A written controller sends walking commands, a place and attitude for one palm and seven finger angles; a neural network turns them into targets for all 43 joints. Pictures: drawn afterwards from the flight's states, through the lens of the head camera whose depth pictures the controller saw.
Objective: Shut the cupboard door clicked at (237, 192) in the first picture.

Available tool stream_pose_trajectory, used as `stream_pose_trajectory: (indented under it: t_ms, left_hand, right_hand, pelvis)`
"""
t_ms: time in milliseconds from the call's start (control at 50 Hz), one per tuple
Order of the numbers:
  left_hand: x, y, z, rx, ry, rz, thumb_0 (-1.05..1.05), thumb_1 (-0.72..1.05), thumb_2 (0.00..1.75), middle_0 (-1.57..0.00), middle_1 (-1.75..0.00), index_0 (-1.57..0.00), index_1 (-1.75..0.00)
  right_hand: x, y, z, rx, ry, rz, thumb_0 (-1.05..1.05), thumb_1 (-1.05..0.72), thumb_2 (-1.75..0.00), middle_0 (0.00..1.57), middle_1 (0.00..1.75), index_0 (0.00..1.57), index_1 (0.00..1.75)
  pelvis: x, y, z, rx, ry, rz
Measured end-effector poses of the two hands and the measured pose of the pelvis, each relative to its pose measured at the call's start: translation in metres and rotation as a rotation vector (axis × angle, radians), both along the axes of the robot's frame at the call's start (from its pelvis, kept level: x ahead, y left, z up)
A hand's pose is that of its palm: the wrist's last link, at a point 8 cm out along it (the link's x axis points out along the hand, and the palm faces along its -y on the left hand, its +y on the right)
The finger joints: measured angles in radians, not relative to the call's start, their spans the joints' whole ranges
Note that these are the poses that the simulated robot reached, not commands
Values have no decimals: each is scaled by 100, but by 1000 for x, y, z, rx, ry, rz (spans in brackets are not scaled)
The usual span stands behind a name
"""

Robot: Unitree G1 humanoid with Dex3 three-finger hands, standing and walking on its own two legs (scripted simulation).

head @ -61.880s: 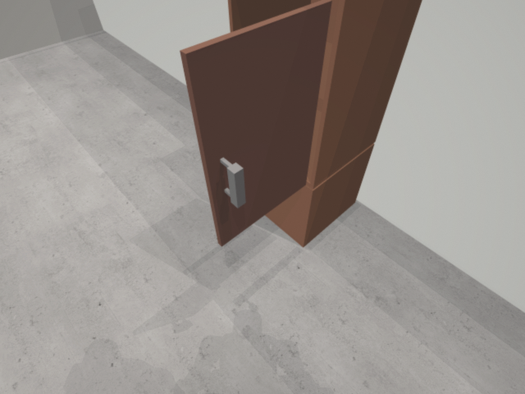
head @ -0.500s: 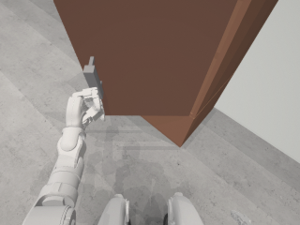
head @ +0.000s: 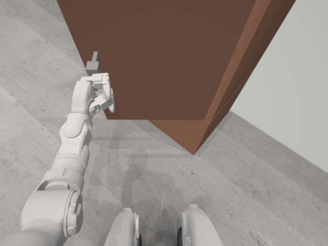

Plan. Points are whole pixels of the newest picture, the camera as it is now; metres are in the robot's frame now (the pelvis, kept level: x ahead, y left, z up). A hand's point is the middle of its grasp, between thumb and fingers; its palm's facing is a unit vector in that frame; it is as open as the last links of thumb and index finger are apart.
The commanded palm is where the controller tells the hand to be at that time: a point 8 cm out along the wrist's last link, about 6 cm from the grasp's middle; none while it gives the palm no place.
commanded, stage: push the door shut along its arc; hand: left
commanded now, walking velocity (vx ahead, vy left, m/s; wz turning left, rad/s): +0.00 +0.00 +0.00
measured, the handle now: (99, 76) +0.53 +0.15 +0.05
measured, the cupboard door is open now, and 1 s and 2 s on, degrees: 41 24 19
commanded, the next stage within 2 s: pull the fist back off the door in 1.26 s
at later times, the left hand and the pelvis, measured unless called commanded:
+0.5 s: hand (114, 81) +0.51 +0.11 +0.05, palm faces -0.23 -0.97 -0.05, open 3.1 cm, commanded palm +0.52 +0.13 +0.05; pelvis -0.02 +0.01 -0.02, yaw +0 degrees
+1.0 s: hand (138, 61) +0.59 +0.05 +0.05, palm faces -0.37 -0.93 -0.03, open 3.0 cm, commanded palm +0.59 +0.09 +0.05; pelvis +0.00 +0.01 -0.04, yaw -3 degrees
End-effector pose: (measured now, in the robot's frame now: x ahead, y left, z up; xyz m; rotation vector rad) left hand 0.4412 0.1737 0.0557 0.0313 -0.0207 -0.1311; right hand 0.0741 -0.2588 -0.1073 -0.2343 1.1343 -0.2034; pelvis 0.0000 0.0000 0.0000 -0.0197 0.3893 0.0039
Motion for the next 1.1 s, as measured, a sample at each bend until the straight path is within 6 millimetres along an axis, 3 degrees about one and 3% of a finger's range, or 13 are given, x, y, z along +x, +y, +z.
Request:
stream_pose_trajectory:
  t_ms: [260, 520, 660, 920, 1100]
  left_hand:
    - [32, 5, 1, 16, 10, -47, 1, 90, 90, -134, -150, -132, -150]
    - [65, -5, -2, 24, 36, -105, 1, 90, 90, -131, -150, -132, -150]
    - [88, -15, -3, 35, 45, -141, 1, 90, 90, -130, -150, -130, -150]
    - [134, -60, -5, 10, 74, -231, 1, 90, 90, -130, -150, -130, -150]
    - [150, -61, -6, 34, 85, -257, -2, 85, 91, -130, -150, -129, -150]
  right_hand:
    - [-52, -4, -8, -32, 130, -46, 1, -91, -90, 20, 30, 20, 30]
    - [-78, -2, -11, -57, 182, -59, 1, -91, -90, 20, 30, 20, 30]
    - [-89, 2, -14, -65, 211, -74, 1, -91, -90, 20, 30, 20, 30]
    - [-113, 14, -18, -46, 254, -157, 1, -91, -90, 20, 30, 20, 30]
    - [-128, 23, -23, -5, 327, -193, 1, -91, -90, 20, 30, 20, 30]
  pelvis:
    - [-9, 3, -12, -16, 37, 7]
    - [-16, 7, -23, -34, 81, 10]
    - [-15, 9, -30, -44, 113, 7]
    - [-7, 10, -38, -46, 164, -25]
    - [-1, 7, -40, -37, 186, -37]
